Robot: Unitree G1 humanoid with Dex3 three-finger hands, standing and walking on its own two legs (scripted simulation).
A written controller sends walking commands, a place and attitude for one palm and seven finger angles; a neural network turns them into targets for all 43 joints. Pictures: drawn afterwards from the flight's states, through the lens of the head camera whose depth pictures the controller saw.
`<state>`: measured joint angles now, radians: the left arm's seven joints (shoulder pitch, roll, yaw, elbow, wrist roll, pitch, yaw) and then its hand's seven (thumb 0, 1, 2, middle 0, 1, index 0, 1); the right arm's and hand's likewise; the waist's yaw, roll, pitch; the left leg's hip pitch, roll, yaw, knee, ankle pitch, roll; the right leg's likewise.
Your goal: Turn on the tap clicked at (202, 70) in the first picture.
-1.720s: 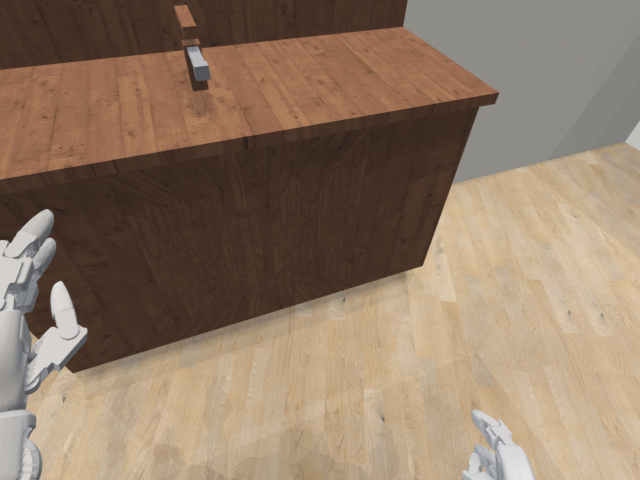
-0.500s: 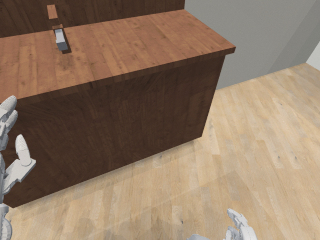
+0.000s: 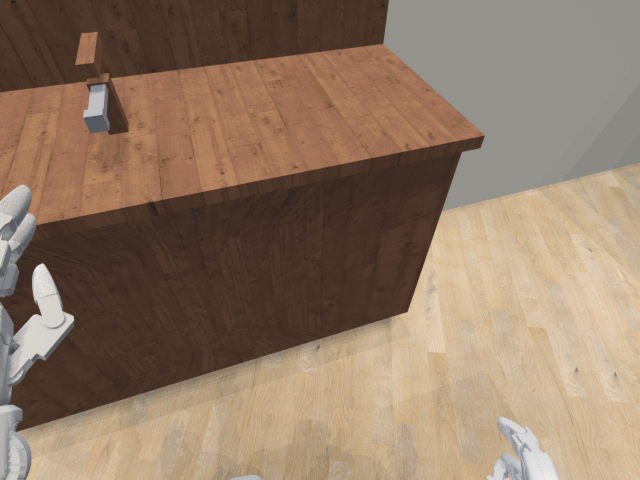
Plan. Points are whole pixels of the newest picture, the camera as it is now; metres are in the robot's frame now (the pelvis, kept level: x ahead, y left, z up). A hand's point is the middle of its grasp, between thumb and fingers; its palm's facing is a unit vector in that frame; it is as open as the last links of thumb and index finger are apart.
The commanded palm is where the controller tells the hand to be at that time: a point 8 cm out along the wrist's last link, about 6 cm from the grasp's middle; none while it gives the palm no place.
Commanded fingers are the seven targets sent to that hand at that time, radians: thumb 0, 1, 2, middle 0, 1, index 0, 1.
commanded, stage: take the last steps up to it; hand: left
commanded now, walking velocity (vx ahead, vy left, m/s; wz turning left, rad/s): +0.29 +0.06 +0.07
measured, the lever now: (96, 120) +0.58 +0.41 +0.14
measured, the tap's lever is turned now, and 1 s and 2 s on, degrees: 0 0 0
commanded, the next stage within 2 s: come to a stop and stand still in 0.64 s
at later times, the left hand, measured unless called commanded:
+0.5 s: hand (155, 243) +0.31 +0.21 +0.16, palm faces +0.46 -0.78 -0.42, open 7.4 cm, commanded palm +0.25 +0.25 +0.18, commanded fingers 0.00 0.90 0.90 -0.20 -0.30 -0.20 -0.30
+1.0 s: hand (164, 211) +0.35 +0.21 +0.18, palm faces +0.45 -0.79 -0.41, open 7.4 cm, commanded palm +0.30 +0.25 +0.18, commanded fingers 0.00 0.90 0.90 -0.20 -0.30 -0.20 -0.30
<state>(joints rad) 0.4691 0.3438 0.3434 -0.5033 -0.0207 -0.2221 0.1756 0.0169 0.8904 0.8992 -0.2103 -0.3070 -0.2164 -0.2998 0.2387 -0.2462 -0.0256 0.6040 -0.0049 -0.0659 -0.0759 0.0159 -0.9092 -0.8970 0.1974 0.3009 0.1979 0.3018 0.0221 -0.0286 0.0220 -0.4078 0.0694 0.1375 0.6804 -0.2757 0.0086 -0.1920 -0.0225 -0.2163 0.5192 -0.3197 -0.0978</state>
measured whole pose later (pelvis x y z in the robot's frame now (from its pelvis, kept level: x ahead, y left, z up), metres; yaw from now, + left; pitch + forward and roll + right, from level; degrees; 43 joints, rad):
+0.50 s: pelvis +0.10 -0.04 -0.01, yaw +2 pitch -2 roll +1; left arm 0.42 0.31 0.34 -0.43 -0.01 -0.22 0.15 0.02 0.89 0.90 -0.21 -0.31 -0.22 -0.30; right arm 0.20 -0.22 0.00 0.70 0.00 -0.06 -0.06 0.02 -0.90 -0.90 0.20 0.30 0.20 0.30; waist 0.02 0.05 0.07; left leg -0.44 0.06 0.04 1.11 -0.43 -0.02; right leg -0.31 -0.08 -0.17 0.65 -0.30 -0.04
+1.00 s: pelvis +0.15 -0.04 +0.00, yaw +3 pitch -3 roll +0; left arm 0.47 0.37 0.35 -0.51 -0.03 -0.20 0.15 0.02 0.89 0.90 -0.21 -0.31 -0.21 -0.30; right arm 0.19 -0.13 0.06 0.57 -0.01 -0.11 -0.04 0.01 -0.91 -0.90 0.20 0.30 0.20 0.30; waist 0.01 0.00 0.07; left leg -0.28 0.08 0.12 0.55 -0.22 -0.01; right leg -0.26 -0.02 -0.10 0.54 -0.22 0.00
